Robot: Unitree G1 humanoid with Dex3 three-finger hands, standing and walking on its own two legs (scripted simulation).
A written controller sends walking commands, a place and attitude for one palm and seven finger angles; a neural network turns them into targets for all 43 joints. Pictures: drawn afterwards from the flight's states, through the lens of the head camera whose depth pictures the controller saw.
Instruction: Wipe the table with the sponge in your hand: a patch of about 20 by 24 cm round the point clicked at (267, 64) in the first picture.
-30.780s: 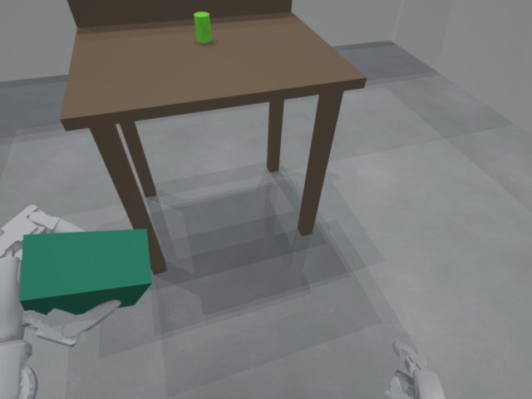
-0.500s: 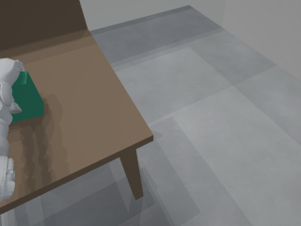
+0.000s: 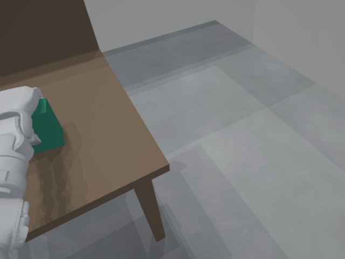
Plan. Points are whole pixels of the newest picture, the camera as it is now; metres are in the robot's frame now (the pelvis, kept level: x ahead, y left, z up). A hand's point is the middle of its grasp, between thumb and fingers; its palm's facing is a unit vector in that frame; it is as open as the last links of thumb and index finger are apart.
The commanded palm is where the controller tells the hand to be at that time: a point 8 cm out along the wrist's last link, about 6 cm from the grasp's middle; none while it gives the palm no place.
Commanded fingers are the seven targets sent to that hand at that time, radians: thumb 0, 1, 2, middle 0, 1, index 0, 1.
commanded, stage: wipe back along the middle lane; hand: left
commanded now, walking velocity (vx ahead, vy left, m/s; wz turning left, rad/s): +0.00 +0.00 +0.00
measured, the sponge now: (33, 134) +0.38 +0.37 +0.08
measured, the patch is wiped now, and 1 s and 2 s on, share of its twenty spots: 0.40 0.65 0.80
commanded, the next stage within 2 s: slide across to the third lane in 1.38 s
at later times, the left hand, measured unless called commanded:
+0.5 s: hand (28, 135) +0.35 +0.34 +0.12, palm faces -0.03 +0.02 -1.00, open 10.3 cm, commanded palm +0.31 +0.34 +0.15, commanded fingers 0.00 0.10 1.30 -1.20 -1.60 -1.20 -1.60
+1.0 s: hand (30, 147) +0.32 +0.32 +0.12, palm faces +0.04 +0.00 -1.00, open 10.3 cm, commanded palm +0.27 +0.31 +0.15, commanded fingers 0.00 0.10 1.30 -1.20 -1.60 -1.20 -1.60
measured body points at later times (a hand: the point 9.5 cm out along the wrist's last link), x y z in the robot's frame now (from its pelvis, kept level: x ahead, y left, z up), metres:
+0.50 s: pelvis -0.01 +0.00 +0.00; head +0.00 -0.03 +0.45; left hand +0.35 +0.34 +0.17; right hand +0.16 -0.25 -0.12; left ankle -0.02 +0.10 -0.74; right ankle -0.05 -0.12 -0.74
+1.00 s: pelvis +0.00 +0.01 +0.00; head +0.00 -0.03 +0.45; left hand +0.31 +0.32 +0.17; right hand +0.19 -0.23 -0.11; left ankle -0.02 +0.10 -0.74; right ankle -0.05 -0.12 -0.74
